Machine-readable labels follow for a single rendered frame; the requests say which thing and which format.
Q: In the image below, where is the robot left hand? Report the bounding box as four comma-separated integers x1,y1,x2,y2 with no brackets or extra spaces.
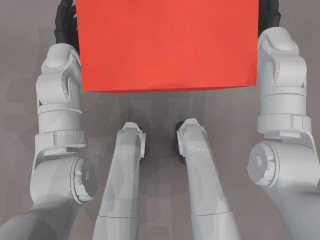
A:
54,0,80,56

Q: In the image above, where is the robot left shin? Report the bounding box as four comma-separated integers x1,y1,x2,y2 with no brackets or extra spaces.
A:
116,122,141,142

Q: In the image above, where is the right robot forearm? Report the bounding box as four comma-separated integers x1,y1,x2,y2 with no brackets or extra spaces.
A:
256,27,320,179

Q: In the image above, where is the right robot thigh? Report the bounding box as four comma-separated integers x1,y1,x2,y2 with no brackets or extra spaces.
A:
176,124,242,240

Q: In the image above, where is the robot left upper arm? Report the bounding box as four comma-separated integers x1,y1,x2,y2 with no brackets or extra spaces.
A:
0,156,99,240

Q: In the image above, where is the left robot forearm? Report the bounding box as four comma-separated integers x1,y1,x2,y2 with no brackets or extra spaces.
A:
30,43,87,202

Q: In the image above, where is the robot right upper arm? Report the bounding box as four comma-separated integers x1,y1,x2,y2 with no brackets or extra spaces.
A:
247,141,320,240

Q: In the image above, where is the carton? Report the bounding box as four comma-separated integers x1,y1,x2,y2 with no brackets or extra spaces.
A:
75,0,259,93

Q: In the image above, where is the robot right hand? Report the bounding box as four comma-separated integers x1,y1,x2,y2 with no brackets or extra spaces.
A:
257,0,281,39

